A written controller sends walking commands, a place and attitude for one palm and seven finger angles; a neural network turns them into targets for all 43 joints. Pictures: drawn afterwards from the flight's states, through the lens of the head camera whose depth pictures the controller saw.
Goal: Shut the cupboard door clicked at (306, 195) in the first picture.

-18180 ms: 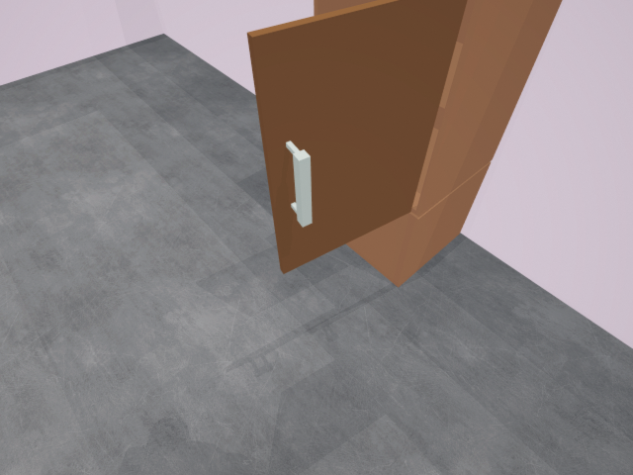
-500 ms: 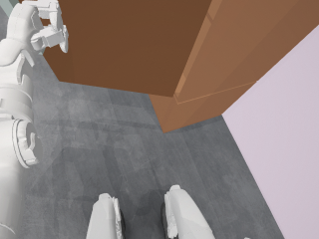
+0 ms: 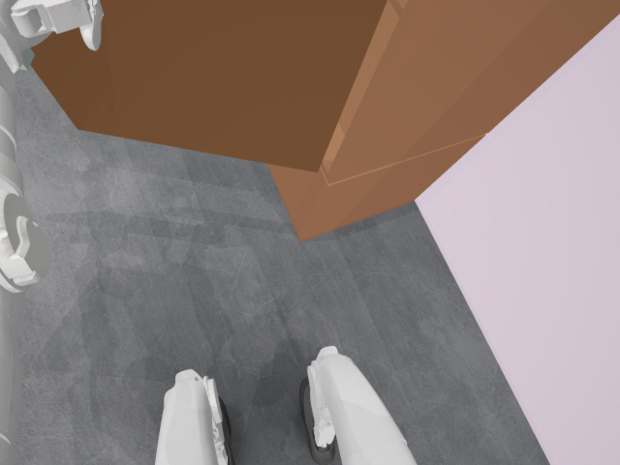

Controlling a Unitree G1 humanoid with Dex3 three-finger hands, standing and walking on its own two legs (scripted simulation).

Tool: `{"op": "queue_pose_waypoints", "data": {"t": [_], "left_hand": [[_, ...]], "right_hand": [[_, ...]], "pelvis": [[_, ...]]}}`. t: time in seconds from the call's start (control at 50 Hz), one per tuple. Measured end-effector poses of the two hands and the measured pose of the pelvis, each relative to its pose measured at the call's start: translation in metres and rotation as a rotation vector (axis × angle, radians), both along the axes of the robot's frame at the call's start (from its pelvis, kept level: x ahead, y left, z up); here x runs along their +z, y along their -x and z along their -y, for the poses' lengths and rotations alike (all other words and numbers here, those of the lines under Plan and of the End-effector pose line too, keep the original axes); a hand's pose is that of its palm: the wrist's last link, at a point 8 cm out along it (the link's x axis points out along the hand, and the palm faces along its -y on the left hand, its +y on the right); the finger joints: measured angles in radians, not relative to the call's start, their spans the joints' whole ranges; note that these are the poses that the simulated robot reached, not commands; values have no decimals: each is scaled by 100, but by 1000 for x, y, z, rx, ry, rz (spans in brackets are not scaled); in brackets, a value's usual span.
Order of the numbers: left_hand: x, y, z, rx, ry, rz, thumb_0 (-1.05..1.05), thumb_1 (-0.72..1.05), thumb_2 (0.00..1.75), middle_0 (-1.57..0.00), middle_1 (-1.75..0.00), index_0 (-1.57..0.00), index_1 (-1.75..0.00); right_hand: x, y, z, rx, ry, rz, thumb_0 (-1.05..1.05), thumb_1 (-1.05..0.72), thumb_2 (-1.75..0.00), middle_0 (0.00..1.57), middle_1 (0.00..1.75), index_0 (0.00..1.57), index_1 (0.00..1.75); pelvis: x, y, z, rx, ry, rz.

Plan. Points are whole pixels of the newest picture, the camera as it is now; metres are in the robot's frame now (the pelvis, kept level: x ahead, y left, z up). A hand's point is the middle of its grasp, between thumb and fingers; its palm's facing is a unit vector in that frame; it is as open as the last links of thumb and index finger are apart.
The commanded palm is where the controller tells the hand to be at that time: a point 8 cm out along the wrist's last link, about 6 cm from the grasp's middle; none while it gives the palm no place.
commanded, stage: push the door shut along its arc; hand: left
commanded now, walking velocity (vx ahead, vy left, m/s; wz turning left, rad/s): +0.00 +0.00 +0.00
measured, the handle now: out of the picture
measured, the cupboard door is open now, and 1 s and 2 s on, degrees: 61 57 57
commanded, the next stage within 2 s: pull the fist back off the door in 0.04 s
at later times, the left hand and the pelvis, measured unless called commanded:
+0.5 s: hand (114, 2) +0.60 +0.12 +0.10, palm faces +0.05 -1.00 -0.05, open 3.1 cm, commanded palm +0.57 +0.15 +0.11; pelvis +0.00 +0.00 +0.01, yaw +0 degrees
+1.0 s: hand (111, 73) +0.52 +0.12 +0.10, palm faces +0.04 -1.00 -0.02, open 3.1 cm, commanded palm +0.49 +0.16 +0.11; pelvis +0.02 -0.01 +0.04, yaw +2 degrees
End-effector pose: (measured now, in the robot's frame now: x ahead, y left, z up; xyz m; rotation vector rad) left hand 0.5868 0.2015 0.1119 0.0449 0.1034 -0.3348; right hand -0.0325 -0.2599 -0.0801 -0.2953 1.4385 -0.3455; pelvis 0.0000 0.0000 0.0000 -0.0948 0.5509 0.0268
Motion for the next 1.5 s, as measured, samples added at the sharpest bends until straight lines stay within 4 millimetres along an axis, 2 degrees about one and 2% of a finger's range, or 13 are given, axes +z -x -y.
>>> {"op": "queue_pose_waypoints", "data": {"t": [0.16,0.28,0.36,0.44,0.62,0.74,0.88,1.0,1.08,1.16,1.24,1.38,1.5], "left_hand": [[0,-5,5,-18,4,9,5,95,98,-130,-150,-130,-150],[-8,-5,10,289,135,18,4,86,93,-130,-150,-130,-150],[-11,0,19,426,55,62,2,86,92,-130,-150,-130,-150],[-11,3,27,412,-35,73,2,87,91,-130,-150,-130,-150],[2,22,23,391,13,39,2,89,90,-130,-150,-130,-150],[-2,44,15,397,10,56,2,90,90,-130,-150,-130,-150],[-19,74,16,380,25,69,2,90,90,-130,-150,-130,-150],[-9,92,25,369,24,127,2,90,90,-130,-150,-130,-150],[-2,95,30,370,3,112,2,90,90,-130,-150,-130,-150],[2,95,32,387,7,102,2,89,90,-130,-150,-130,-150],[8,101,26,399,17,134,2,89,90,-130,-150,-130,-150],[29,150,0,406,-19,136,2,90,90,-130,-150,-130,-150],[54,188,-23,424,14,141,2,90,90,-130,-150,-130,-150]], "right_hand": [[1,-6,8,18,38,23,0,-91,-90,20,30,21,30],[-3,-4,-4,61,-33,7,0,-91,-90,20,30,20,30],[-5,1,-16,59,-105,-3,0,-91,-90,20,30,20,30],[-6,9,-26,12,-153,-17,0,-91,-90,20,30,21,30],[10,13,-25,-31,-180,-30,0,-91,-90,20,30,21,30],[18,-6,-8,7,-154,-14,1,-91,-90,20,30,21,30],[23,-47,13,62,-99,51,1,-91,-90,20,30,20,30],[19,-83,16,96,-100,134,1,-91,-90,20,30,20,30],[15,-100,11,111,-121,183,0,-91,-90,20,30,20,30],[12,-105,5,116,-142,210,0,-91,-90,20,30,20,30],[11,-100,1,98,-161,213,0,-91,-90,20,30,20,30],[25,-94,-2,57,-198,220,1,-91,-90,20,30,20,30],[52,-118,4,99,-157,294,1,-91,-90,20,30,20,30]], "pelvis": [[-5,2,0,3,8,-7],[-4,3,-1,5,8,-15],[-2,3,0,4,1,-15],[4,1,1,-1,-6,1],[26,-10,4,-12,-28,50],[34,-17,6,-4,-39,80],[37,-19,7,10,-45,103],[40,-21,6,16,-51,130],[42,-21,7,20,-58,148],[42,-18,9,19,-64,156],[44,-16,11,7,-71,164],[65,-22,13,-6,-83,238],[84,-25,14,19,-83,317]]}}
